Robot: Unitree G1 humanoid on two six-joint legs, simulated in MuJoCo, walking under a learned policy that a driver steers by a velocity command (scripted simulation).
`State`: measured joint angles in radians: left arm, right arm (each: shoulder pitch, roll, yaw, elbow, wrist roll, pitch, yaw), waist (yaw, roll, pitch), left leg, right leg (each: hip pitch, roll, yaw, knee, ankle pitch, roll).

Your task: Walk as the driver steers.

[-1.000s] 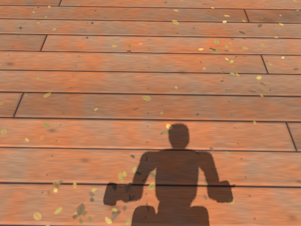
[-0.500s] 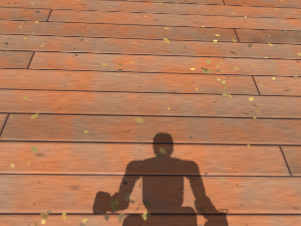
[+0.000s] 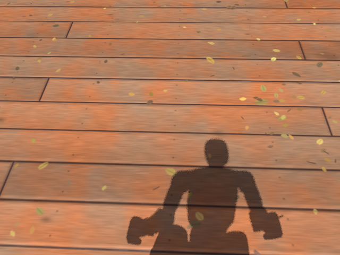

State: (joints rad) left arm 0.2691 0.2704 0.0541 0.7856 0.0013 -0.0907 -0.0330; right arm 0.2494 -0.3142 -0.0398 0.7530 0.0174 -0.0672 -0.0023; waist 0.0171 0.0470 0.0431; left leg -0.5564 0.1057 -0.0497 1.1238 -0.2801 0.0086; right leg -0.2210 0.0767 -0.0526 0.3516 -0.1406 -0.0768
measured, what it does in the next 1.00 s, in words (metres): walks ahead: left foot, then right foot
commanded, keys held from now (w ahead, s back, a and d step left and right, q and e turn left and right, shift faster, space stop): w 1.00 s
